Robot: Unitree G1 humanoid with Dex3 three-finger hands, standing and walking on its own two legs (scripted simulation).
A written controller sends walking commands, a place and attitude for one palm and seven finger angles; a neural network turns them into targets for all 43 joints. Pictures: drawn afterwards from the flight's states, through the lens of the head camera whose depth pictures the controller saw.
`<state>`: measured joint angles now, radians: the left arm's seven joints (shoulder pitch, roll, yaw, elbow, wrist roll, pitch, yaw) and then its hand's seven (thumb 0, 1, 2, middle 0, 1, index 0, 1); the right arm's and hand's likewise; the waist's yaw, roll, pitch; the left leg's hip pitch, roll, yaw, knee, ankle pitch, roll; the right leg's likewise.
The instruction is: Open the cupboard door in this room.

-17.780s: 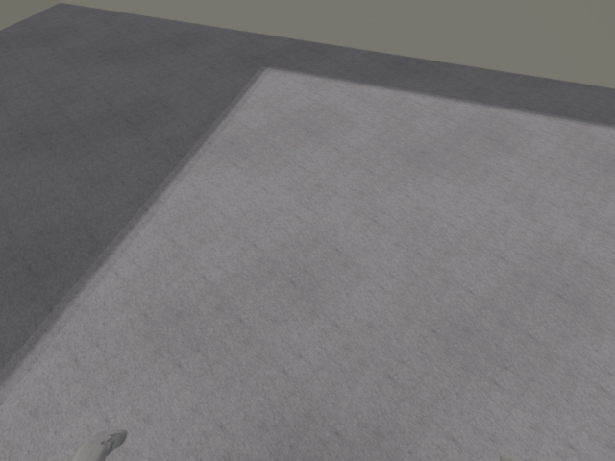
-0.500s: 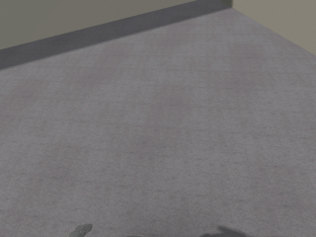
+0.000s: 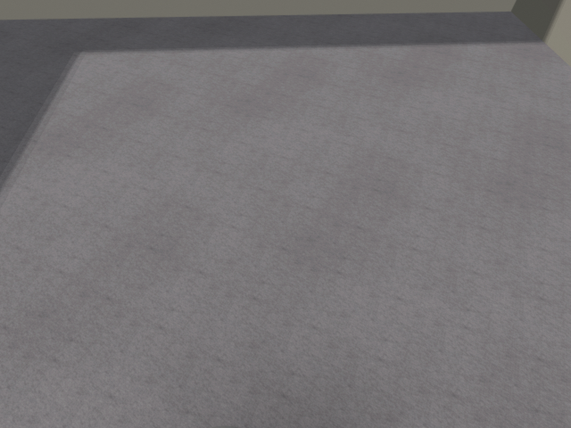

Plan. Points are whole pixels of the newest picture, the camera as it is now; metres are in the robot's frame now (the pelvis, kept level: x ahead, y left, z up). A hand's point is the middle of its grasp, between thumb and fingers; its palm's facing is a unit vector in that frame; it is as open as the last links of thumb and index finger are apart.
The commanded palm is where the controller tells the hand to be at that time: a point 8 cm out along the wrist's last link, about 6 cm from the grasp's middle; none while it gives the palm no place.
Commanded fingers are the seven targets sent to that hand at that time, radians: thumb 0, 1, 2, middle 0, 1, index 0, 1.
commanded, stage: turn or walk to find it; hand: left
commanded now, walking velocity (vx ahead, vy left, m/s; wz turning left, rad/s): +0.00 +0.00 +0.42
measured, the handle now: out of the picture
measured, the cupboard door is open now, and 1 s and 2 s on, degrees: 0 0 0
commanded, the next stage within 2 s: stand and wait in 1.58 s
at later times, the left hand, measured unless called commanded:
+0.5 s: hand out of the picture +0.05 +0.22 -0.16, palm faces +0.18 -0.95 -0.27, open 7.4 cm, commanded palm none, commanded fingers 0.00 0.90 0.90 -0.20 -0.30 -0.20 -0.30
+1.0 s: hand out of the picture -0.12 +0.23 -0.19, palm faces +0.45 -0.86 -0.24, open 7.4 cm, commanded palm none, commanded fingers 0.00 0.90 0.90 -0.20 -0.30 -0.20 -0.30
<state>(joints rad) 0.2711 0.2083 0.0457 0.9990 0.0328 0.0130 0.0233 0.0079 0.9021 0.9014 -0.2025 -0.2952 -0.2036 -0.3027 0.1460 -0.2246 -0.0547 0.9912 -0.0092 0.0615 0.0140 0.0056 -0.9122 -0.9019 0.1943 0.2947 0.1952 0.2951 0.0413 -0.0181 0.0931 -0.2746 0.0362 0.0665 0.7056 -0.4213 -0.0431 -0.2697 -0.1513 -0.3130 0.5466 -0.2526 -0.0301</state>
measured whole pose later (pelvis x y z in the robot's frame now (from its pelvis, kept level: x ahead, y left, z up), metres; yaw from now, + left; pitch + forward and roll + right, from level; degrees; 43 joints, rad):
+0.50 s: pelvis -0.02 +0.01 +0.00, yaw +11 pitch +1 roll +1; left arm 0.12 0.21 0.04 0.94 0.01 0.03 0.02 0.01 0.91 0.90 -0.20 -0.29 -0.20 -0.30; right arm 0.22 -0.20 -0.06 0.98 -0.02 0.04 0.00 0.00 -0.91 -0.90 0.20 0.30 0.20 0.30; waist -0.03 0.02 0.08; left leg -0.29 -0.06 -0.06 0.52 -0.24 0.01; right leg -0.27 -0.05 -0.04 0.59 -0.33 0.08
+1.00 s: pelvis -0.06 +0.03 -0.01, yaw +25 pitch -1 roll +0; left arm 0.23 0.25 0.06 0.98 0.02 0.04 0.02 0.01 0.90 0.90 -0.20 -0.30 -0.20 -0.30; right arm 0.15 -0.22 -0.06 0.97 -0.02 0.03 0.02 0.00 -0.91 -0.90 0.19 0.29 0.20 0.30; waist 0.02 -0.06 0.11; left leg -0.27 0.01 0.06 0.62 -0.33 0.02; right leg -0.31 -0.17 -0.18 0.76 -0.46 0.06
